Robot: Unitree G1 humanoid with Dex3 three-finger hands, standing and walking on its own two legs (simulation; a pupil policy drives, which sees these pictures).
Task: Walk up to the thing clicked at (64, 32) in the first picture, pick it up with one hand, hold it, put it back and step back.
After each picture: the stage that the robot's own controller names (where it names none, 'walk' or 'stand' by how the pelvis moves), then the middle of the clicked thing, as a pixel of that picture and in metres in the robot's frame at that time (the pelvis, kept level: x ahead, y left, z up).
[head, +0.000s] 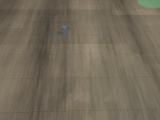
stand; (64, 30) +1.70 +0.20 -0.72
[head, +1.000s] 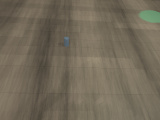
walk; (66, 41) +1.57 +0.13 -0.71
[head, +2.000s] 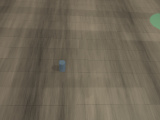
walk; (62, 65) +1.01 +0.13 -0.71
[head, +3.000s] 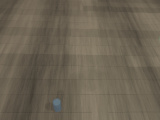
walk; (57, 105) +0.63 +0.17 -0.71
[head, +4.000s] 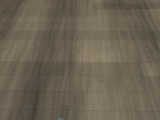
walk; out of the picture +0.42 +0.18 -0.70
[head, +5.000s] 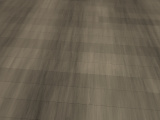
stand; out of the picture +0.38 +0.13 -0.72
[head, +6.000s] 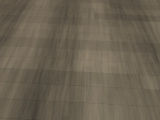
stand; out of the picture +0.37 +0.15 -0.73
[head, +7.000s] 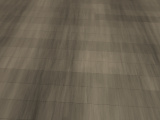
stand; out of the picture +0.37 +0.15 -0.73
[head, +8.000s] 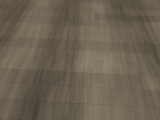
stand; out of the picture +0.36 +0.15 -0.73
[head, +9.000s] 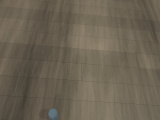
go down; (53, 115) +0.39 +0.15 -0.66
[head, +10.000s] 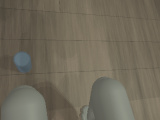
go down; (23, 62) +0.45 +0.18 -0.29
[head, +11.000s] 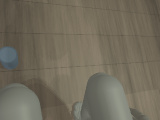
close in; (9, 58) +0.45 +0.19 -0.27
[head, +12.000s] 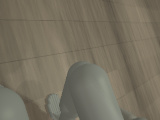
close; out of the picture +0.44 +0.22 -0.23
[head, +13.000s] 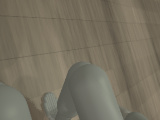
lift; out of the picture +0.43 +0.22 -0.24
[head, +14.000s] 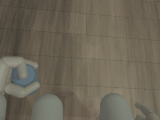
lift; (27, 80) +0.34 +0.19 -0.05
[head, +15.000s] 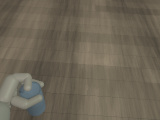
hold; (33, 99) +0.31 +0.17 +0.00
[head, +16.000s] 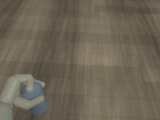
hold; (35, 99) +0.31 +0.17 -0.01
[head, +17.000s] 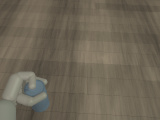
hold; (37, 96) +0.32 +0.16 -0.01
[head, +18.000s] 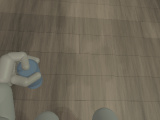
crouch; (31, 74) +0.39 +0.16 -0.08
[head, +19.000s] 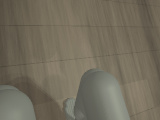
lower; out of the picture +0.45 +0.22 -0.20
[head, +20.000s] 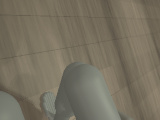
lower; out of the picture +0.45 +0.26 -0.24
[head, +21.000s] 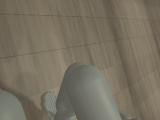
lower; out of the picture +0.45 +0.25 -0.25
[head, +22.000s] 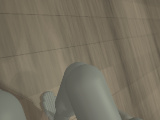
lower; out of the picture +0.45 +0.25 -0.25
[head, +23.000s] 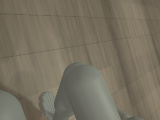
lower; out of the picture +0.45 +0.24 -0.25
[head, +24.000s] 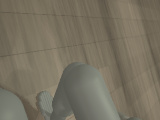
open; out of the picture +0.44 +0.22 -0.25
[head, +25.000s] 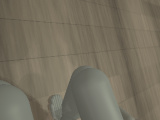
stand; out of the picture +0.44 +0.22 -0.26
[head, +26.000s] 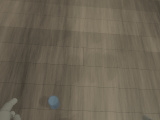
stand; (54, 102) +0.41 +0.14 -0.57
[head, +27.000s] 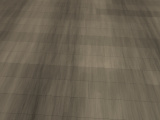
stand; out of the picture +0.39 +0.13 -0.66
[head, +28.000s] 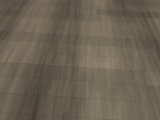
stand; out of the picture +0.39 +0.13 -0.66
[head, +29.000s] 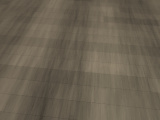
stand; out of the picture +0.41 +0.12 -0.72
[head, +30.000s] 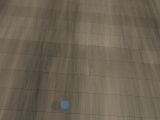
walk; (64, 106) +0.45 +0.07 -0.71
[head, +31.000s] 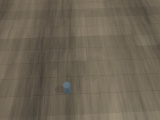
walk; (67, 87) +0.66 +0.14 -0.69
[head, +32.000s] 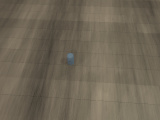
walk; (70, 59) +0.99 +0.14 -0.69
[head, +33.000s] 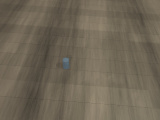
stand; (66, 63) +1.05 +0.15 -0.71
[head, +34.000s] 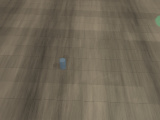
stand; (62, 63) +1.08 +0.17 -0.72
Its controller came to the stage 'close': yes
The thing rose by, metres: 0.70
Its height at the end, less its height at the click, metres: +0.00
